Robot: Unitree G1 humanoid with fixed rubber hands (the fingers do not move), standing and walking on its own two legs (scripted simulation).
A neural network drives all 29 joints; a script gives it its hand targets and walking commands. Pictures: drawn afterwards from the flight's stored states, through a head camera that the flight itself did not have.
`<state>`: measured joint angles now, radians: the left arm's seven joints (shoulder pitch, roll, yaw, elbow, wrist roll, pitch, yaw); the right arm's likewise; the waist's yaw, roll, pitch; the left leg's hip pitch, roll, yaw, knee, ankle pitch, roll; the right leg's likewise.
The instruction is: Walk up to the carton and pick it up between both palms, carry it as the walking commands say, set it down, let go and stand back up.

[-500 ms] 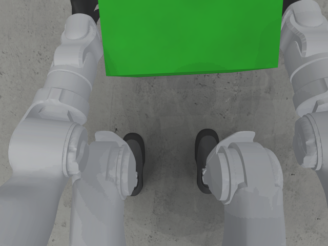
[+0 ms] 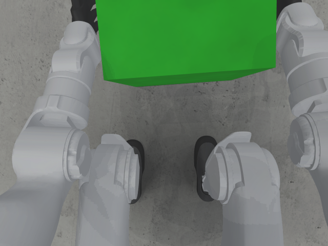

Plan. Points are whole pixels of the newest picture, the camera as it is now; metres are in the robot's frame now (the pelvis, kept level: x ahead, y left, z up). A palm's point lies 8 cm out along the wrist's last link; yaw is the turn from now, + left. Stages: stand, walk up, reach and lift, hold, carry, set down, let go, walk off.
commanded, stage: reach and lift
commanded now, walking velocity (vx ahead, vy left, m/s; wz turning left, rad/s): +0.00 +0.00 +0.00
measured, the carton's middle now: (182, 36) +0.52 -0.05 -0.22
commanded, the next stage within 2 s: none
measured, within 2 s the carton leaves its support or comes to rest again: neither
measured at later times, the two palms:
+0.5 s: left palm (67, 4) +0.54 +0.13 -0.08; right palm out of the picture +0.54 -0.23 -0.08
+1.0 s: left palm out of the picture +0.53 +0.14 -0.01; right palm out of the picture +0.52 -0.23 -0.02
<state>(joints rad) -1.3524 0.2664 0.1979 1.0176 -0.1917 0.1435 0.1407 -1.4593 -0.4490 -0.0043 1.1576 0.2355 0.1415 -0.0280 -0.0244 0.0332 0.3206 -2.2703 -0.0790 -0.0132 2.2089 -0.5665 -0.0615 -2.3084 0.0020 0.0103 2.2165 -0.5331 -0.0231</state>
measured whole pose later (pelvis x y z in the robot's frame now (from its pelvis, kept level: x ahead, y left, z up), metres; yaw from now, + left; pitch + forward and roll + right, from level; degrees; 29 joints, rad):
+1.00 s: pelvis +0.01 +0.00 +0.08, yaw +0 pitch +46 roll +4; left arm -1.10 0.11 0.42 0.71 0.01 0.32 0.08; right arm -1.20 -0.30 -0.27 0.85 -0.02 0.33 0.03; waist -0.01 0.03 -0.05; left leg -2.17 -0.11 -0.03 1.91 -0.54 -0.07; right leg -2.22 0.07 0.05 1.92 -0.50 0.01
